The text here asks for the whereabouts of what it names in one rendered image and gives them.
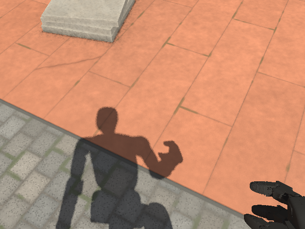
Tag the robot right hand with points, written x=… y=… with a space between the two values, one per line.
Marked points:
x=291 y=218

